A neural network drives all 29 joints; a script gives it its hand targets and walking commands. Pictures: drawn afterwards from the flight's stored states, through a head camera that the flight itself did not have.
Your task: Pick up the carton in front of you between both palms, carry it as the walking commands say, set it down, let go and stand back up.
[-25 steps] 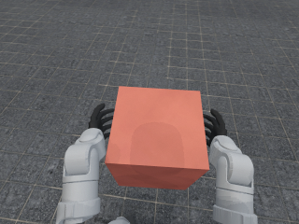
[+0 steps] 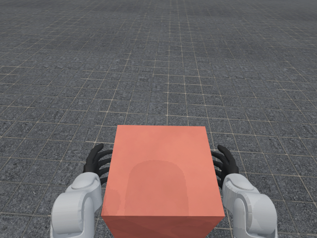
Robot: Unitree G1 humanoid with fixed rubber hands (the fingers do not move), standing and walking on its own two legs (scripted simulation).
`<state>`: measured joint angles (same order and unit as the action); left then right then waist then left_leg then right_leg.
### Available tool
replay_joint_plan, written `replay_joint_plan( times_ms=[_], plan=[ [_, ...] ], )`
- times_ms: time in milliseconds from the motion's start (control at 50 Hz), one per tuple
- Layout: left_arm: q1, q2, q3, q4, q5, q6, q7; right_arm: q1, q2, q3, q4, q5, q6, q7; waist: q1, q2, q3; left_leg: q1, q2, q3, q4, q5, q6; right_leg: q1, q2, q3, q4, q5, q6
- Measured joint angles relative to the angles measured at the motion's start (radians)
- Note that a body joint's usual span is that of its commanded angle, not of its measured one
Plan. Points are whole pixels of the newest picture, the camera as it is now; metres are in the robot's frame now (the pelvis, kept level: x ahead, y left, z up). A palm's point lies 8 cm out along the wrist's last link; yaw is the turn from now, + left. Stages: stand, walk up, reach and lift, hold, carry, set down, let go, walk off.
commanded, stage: carry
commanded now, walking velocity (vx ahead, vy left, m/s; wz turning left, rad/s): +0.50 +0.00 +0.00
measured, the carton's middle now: (160, 188) +0.26 +0.00 +0.02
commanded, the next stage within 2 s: none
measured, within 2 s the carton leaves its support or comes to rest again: neither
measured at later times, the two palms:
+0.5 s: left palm (113, 96) +0.53 +0.16 +0.11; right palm (204, 97) +0.53 -0.14 +0.11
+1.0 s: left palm (120, 65) +0.74 +0.16 +0.11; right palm (194, 68) +0.74 -0.14 +0.11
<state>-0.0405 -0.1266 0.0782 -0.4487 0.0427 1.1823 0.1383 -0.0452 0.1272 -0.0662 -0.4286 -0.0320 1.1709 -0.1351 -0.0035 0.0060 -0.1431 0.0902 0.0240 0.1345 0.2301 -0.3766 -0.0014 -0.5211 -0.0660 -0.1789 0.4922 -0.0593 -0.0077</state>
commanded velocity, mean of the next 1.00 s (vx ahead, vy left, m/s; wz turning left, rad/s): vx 0.21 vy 0.00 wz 0.00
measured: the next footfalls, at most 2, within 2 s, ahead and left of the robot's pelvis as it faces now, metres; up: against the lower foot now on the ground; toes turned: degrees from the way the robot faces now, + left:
right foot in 0.04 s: +0.20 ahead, -0.11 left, +0.00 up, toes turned -10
left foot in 0.54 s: +0.51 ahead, +0.12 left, +0.00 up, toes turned +0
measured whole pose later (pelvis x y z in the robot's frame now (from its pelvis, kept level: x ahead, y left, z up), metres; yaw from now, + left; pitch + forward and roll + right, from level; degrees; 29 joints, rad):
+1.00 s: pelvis +0.51 +0.01 +0.01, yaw +0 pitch +3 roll +0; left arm -0.01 -0.13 0.05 -0.49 0.05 1.22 0.13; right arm -0.01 0.13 -0.05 -0.49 -0.05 1.22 -0.13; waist 0.00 0.02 -0.16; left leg -0.22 0.07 0.20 0.48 -0.30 0.00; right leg -0.28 -0.07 -0.17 0.48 -0.24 0.00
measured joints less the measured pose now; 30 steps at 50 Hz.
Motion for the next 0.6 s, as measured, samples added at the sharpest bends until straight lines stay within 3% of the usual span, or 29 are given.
replay_joint_plan(
  times_ms=[40,80,120,160,220,300,400,480,540,580,600],
  plan=[
    [0.018,-0.001,-0.012,-0.010,-0.003,0.009,0.000,0.029,0.000,0.005,-0.028,-0.005,0.013,0.001,0.001,0.015,-0.002,0.001,0.025,-0.001,0.125,-0.094,-0.018,0.057,0.023,-0.032,-0.039,0.011,-0.028],
    [0.018,-0.001,-0.028,0.023,-0.002,0.003,-0.001,0.044,0.000,-0.010,-0.027,-0.008,0.022,0.001,0.013,0.042,0.003,-0.128,0.060,-0.028,0.447,-0.094,-0.021,0.054,0.034,-0.052,0.041,-0.041,-0.065],
    [0.023,-0.001,-0.033,0.037,-0.002,0.005,-0.001,0.054,0.001,-0.012,-0.027,-0.011,0.031,0.001,0.019,0.033,0.021,-0.301,0.039,-0.075,0.773,-0.076,-0.006,0.088,0.030,-0.055,0.038,-0.095,-0.075],
    [0.045,-0.003,-0.031,0.024,-0.003,0.001,-0.003,0.064,0.002,-0.001,-0.031,-0.014,0.031,0.002,0.023,0.025,0.034,-0.438,0.038,-0.076,0.905,-0.020,0.010,0.144,0.032,-0.053,-0.017,-0.099,-0.065],
    [0.077,-0.005,-0.029,-0.007,-0.001,-0.012,-0.008,0.079,0.003,0.018,-0.043,-0.020,0.017,0.005,0.029,0.016,0.034,-0.569,0.063,-0.061,0.838,0.065,0.011,0.232,0.041,-0.045,-0.106,-0.102,-0.063],
    [0.097,-0.006,-0.031,-0.040,-0.001,-0.022,-0.012,0.099,0.005,0.032,-0.070,-0.026,0.003,0.010,0.031,0.004,0.009,-0.655,0.093,-0.041,0.610,0.166,-0.012,0.342,0.045,-0.033,-0.202,-0.119,-0.052],
    [0.089,-0.005,-0.041,-0.073,-0.002,-0.007,-0.012,0.102,0.005,0.030,-0.114,-0.024,0.016,0.009,0.021,0.002,-0.018,-0.678,0.101,-0.016,0.398,0.303,-0.022,0.476,0.044,-0.021,-0.268,-0.179,-0.021],
    [0.068,-0.003,-0.043,-0.079,-0.002,0.017,-0.010,0.089,0.003,0.020,-0.129,-0.015,0.040,0.001,0.016,0.001,-0.028,-0.645,0.086,0.020,0.301,0.340,-0.014,0.570,0.037,-0.014,-0.268,-0.263,0.016],
    [0.051,-0.001,-0.037,-0.084,-0.001,0.033,-0.005,0.065,0.001,0.014,-0.121,-0.006,0.051,-0.002,0.017,-0.009,-0.011,-0.562,0.056,0.071,0.218,0.369,0.006,0.595,0.007,-0.003,-0.141,-0.385,0.052],
    [0.029,0.000,-0.008,-0.066,-0.003,0.040,-0.002,0.036,0.000,0.023,-0.069,-0.005,0.036,-0.004,0.004,-0.050,0.012,-0.565,0.034,0.099,0.285,0.305,0.058,0.485,-0.042,0.030,0.141,-0.402,0.057],
    [0.021,-0.001,0.002,-0.058,-0.002,0.043,-0.001,0.022,0.000,0.023,-0.047,-0.005,0.033,-0.004,-0.001,-0.051,0.030,-0.561,0.036,0.103,0.298,0.275,0.072,0.402,-0.034,0.068,0.311,-0.424,0.057]
  ],
)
